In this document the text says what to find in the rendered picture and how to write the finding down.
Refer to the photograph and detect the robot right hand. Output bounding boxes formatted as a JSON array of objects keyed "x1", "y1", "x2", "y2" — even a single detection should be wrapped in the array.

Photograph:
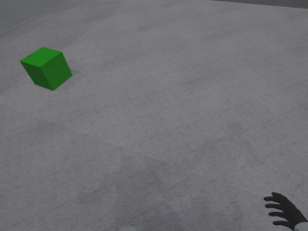
[{"x1": 264, "y1": 192, "x2": 308, "y2": 231}]

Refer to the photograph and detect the right robot forearm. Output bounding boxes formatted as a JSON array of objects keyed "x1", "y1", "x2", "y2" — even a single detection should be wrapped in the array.
[{"x1": 294, "y1": 221, "x2": 308, "y2": 231}]

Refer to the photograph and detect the carton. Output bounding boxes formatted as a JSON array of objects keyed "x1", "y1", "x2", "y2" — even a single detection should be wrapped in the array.
[{"x1": 20, "y1": 47, "x2": 72, "y2": 90}]

